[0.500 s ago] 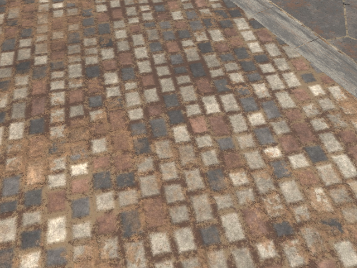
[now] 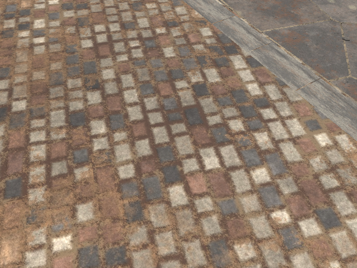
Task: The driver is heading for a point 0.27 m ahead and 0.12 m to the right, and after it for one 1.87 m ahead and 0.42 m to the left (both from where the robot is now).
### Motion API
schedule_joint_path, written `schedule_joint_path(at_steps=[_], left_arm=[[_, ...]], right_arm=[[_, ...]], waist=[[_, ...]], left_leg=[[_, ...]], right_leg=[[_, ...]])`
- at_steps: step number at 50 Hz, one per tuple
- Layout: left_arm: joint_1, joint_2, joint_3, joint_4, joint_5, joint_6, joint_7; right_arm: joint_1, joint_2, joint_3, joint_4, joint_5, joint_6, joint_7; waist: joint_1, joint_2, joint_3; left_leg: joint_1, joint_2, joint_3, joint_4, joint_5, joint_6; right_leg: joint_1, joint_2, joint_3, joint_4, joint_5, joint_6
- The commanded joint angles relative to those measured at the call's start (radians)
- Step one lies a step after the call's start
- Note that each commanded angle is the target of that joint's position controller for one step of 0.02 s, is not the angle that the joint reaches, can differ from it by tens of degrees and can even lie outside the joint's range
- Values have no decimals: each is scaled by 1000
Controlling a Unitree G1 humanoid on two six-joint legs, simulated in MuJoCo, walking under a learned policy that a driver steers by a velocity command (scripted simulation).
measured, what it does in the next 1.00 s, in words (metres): walks ahead, turning left: right foot, then left foot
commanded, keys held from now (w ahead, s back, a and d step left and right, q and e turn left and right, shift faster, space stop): w+e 0.08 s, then q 0.92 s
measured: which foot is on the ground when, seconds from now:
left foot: down 0.00-0.18, up 0.20-0.64, down 0.66-1.00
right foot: up 0.00-0.16, down 0.18-0.66, up 0.68-1.00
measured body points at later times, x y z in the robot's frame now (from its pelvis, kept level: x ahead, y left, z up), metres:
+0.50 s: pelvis +0.21 -0.05 +0.00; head +0.26 -0.04 +0.45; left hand +0.34 +0.23 -0.12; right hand +0.34 -0.32 -0.12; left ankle +0.28 +0.10 -0.70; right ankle +0.25 -0.14 -0.74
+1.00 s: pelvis +0.27 +0.00 +0.00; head +0.31 +0.03 +0.44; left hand +0.34 +0.32 -0.12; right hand +0.51 -0.23 -0.08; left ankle +0.27 +0.09 -0.74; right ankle +0.34 -0.15 -0.70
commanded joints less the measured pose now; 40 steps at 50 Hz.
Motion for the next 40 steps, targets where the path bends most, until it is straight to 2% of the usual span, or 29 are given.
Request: schedule_joint_path(at_steps=[1, 4, 5, 6, 7, 8, 9, 10, 11, 12, 13, 14, 15, 16, 17, 19, 22, 25, 28, 31, 32, 33, 34, 35, 36, 37, 38, 39, 40], left_arm=[[-120, 51, 6, -95, -7, -17, -17], [-164, 49, 5, -130, -2, -19, -39], [-172, 45, 4, -141, 8, -21, -45], [-143, 51, 8, -143, 20, -23, -47], [-65, 76, 21, -126, 29, -26, -44], [68, 116, 41, -92, 36, -32, -34], [202, 190, 57, -66, 50, -32, -18], [247, 255, 62, -55, 66, -25, -6], [304, 160, 48, -60, 46, -12, -1], [217, 148, 40, -71, 36, -3, 5], [136, 118, 33, -72, 29, -1, 11], [78, 85, 23, -68, 27, -2, 13], [32, 63, 17, -66, 33, -2, 12], [-3, 59, 18, -64, 42, -4, 7], [-38, 74, 24, -63, 46, -6, 5], [-76, 114, 40, -56, 46, -5, 13], [-100, 120, 45, -42, 40, 13, 35], [-94, 130, 49, -19, 35, 36, 45], [-83, 151, 59, 0, 20, 59, 44], [-98, 158, 65, 13, -6, 73, 47], [-57, 138, 62, 33, -8, 75, 46], [-16, 99, 53, 39, 16, 73, 42], [-69, 63, 38, -20, 50, 69, 41], [-137, 90, 45, -26, 44, 67, 40], [-139, 101, 49, -28, 19, 66, 36], [-125, 98, 52, -11, 12, 65, 42], [-134, 114, 58, -9, 20, 65, 51], [-137, 122, 63, -6, 22, 67, 54], [-129, 113, 61, -6, 20, 67, 53]], right_arm=[[18, -169, -47, -20, 5, -12, -7], [42, -174, -52, 8, 13, 9, -13], [45, -174, -51, 19, 18, 19, -16], [44, -181, -50, 25, 21, 28, -22], [41, -192, -50, 31, 23, 36, -27], [21, -192, -45, 34, 26, 42, -30], [32, -160, -28, 15, 10, 33, -31], [186, -37, 12, 13, 1, 13, -11], [168, -155, -16, 72, 30, 5, -7], [58, -196, -32, 30, 65, 5, -5], [-10, -170, -26, 10, 59, 11, -14], [-27, -152, -28, 14, 42, 26, -24], [13, -136, -32, 25, 39, 51, -30], [52, -115, -30, 40, 37, 74, -36], [84, -91, -28, 40, 34, 92, -42], [72, -89, -31, 16, 24, 111, -53], [19, -92, -37, -13, 23, 117, -44], [-53, -100, -44, -51, 21, 123, -31], [-96, -110, -54, -88, 21, 129, -16], [-68, -106, -64, -97, 20, 129, -3], [-44, -128, -74, -93, 16, 124, -7], [2, -221, -103, -92, 15, 119, -22], [12, -329, -123, -112, -3, 114, -34], [51, -262, -104, -110, -14, 92, -25], [18, -244, -97, -109, -8, 74, -23], [-34, -225, -96, -116, 9, 65, -27], [-79, -199, -88, -124, 27, 68, -33], [-103, -182, -79, -131, 30, 74, -41], [-108, -183, -77, -137, 23, 79, -44]], waist=[[-39, 81, 52], [-47, 77, 59], [-36, 78, 62], [-8, 97, 33], [38, 124, -29], [120, 114, -115], [166, 58, -258], [105, -199, -440], [188, -72, -584], [182, -61, -420], [147, -10, -284], [111, 18, -183], [60, -4, -144], [36, -25, -120], [11, -50, -112], [3, -68, -108], [18, -62, -120], [46, -52, -93], [59, -50, -70], [27, -47, -72], [20, -10, -81], [25, 168, -106], [31, 406, -102], [-27, 264, -202], [-8, 213, -194], [16, 158, -179], [26, 135, -160], [41, 144, -159], [50, 159, -163]], left_leg=[[-41, 295, -38, -98, 283, 108], [106, 338, -21, -32, 400, 96], [117, 340, -25, 20, 533, 89], [124, 336, -31, 90, 734, 79], [132, 321, -42, 190, 919, 64], [91, 273, -23, 360, 976, 29], [-102, 222, -18, 601, 713, -16], [-506, 17, -33, 1051, -278, -102], [-529, 1, -253, 1171, -476, -108], [-612, 67, -254, 1147, -434, -104], [-643, 116, -196, 1060, -368, -112], [-624, 142, -165, 990, -319, -124], [-534, 168, -148, 936, -284, -133], [-449, 160, -124, 900, -251, -145], [-419, 159, -104, 863, -232, -160], [-415, 174, -88, 794, -157, -170], [-398, 194, -71, 682, -5, -156], [-411, 197, -51, 603, 16, -139], [-427, 187, -27, 529, -50, -116], [-344, 148, 20, 346, 4, -69], [-269, 130, 4, 253, 121, -39], [-139, 226, -163, 174, 465, 19], [-6, 453, -529, 155, 729, 232], [28, 469, -549, 156, 739, 301], [30, 430, -461, 161, 712, 266], [19, 378, -398, 169, 630, 209], [3, 359, -379, 166, 581, 173], [-43, 337, -355, 157, 578, 158], [-63, 324, -349, 154, 593, 156]], right_leg=[[40, 27, -9, -99, 69, -22], [-28, 47, -27, -148, -45, -57], [-6, 65, -43, -173, -109, -71], [64, 98, -71, -189, -163, -87], [179, 137, -96, -200, -184, -105], [374, 157, -109, -269, -54, -134], [702, 6, 23, -202, 337, -196], [1115, -334, 454, -161, 691, -429], [1141, -331, 504, -178, 689, -439], [1030, -291, 323, -215, 626, -375], [887, -233, 234, -261, 521, -320], [744, -199, 173, -312, 450, -292], [615, -171, 114, -368, 376, -277], [508, -154, 63, -405, 374, -272], [457, -158, 27, -430, 374, -284], [422, -169, -24, -467, 337, -290], [438, -159, -99, -494, 154, -268], [477, -175, -117, -500, -12, -260], [545, -213, -106, -458, -53, -246], [581, -207, -130, -336, -27, -180], [561, -166, -157, -251, -73, -127], [457, -69, -236, -32, -215, -43], [139, 114, -246, 246, -699, 58], [89, 128, -47, 435, -804, 52], [51, 111, -5, 487, -741, 33], [35, 91, 11, 467, -664, 22], [21, 78, 21, 425, -601, 21], [71, 80, 20, 402, -563, 24], [102, 97, 14, 385, -532, 30]])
